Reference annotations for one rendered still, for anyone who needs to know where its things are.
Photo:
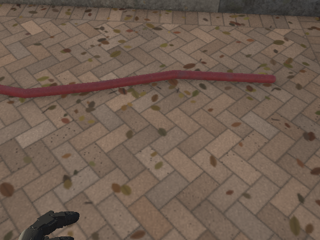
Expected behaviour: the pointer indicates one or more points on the robot left hand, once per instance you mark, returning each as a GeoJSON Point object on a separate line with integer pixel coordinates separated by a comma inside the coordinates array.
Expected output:
{"type": "Point", "coordinates": [48, 223]}

